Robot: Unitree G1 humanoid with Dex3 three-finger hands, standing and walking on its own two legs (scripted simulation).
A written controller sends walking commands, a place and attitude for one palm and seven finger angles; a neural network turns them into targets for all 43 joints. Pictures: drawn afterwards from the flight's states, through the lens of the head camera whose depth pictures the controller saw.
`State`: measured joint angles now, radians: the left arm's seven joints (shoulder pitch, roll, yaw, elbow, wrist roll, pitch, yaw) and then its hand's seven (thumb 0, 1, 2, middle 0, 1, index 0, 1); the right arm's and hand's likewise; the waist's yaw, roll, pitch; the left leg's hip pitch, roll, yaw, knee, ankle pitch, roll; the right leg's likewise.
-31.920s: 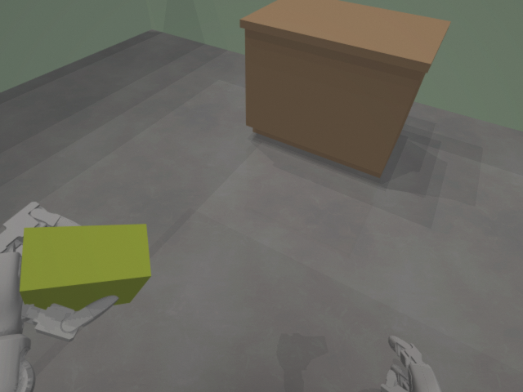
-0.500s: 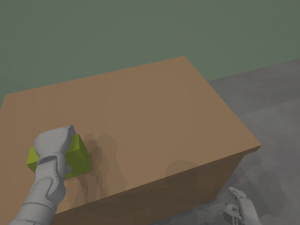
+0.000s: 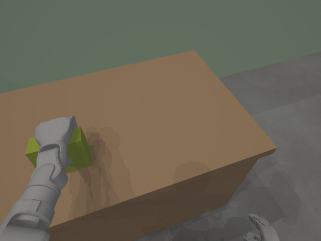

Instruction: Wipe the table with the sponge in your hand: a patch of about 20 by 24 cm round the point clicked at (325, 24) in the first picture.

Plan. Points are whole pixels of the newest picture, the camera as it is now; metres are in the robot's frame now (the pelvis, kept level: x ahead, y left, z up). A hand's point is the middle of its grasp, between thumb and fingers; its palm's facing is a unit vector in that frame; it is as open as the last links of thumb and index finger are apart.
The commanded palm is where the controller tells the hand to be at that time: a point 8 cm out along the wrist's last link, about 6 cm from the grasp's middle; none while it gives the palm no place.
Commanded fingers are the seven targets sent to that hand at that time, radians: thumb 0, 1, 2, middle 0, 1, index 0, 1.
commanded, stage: wipe forward along the first lane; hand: left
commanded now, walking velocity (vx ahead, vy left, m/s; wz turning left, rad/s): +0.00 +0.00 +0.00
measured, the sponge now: (64, 156) +0.32 +0.32 -0.01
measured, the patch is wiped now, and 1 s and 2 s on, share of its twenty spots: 0.30 0.40 0.65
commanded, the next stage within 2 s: slide across to the middle lane in 0.62 s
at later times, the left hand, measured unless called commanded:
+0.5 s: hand (63, 129) +0.39 +0.33 +0.03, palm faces -0.12 +0.01 -0.99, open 10.2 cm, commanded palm +0.37 +0.33 +0.07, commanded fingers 0.00 0.10 1.30 -1.20 -1.60 -1.20 -1.60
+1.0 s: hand (65, 119) +0.42 +0.34 +0.04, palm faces -0.11 -0.01 -0.99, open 10.2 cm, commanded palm +0.41 +0.31 +0.09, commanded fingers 0.00 0.10 1.30 -1.20 -1.60 -1.20 -1.60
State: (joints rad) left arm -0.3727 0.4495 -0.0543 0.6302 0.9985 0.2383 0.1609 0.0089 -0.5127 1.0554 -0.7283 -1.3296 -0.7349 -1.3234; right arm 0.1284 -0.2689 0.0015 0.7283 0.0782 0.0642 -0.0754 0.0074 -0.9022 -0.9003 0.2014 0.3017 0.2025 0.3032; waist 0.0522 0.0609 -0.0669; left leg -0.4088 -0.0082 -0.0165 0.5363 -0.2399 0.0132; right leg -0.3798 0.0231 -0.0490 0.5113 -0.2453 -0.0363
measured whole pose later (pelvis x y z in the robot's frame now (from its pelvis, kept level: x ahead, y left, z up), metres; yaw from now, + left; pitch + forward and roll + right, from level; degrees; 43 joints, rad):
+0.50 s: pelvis +0.00 +0.01 -0.01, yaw -1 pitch +11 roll -1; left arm -0.57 0.54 0.01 0.90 1.03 0.15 0.20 0.02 -0.52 1.06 -0.73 -1.33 -0.74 -1.32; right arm 0.21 -0.29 -0.02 0.74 0.08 0.09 -0.06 0.01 -0.90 -0.90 0.20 0.30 0.20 0.30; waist -0.01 0.05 -0.10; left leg -0.53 0.00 -0.01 0.60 -0.26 0.02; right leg -0.49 0.03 -0.04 0.55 -0.24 -0.03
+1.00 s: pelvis +0.01 +0.02 +0.00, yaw -1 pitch +12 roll -2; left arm -0.65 0.55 -0.03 0.95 1.00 0.15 0.20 0.01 -0.51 1.06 -0.72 -1.34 -0.72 -1.34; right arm 0.26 -0.26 -0.02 0.76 0.08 0.09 -0.05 0.01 -0.90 -0.90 0.20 0.30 0.20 0.30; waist -0.02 0.05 -0.10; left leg -0.53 -0.01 0.00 0.60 -0.28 0.04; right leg -0.48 0.02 -0.03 0.52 -0.25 -0.01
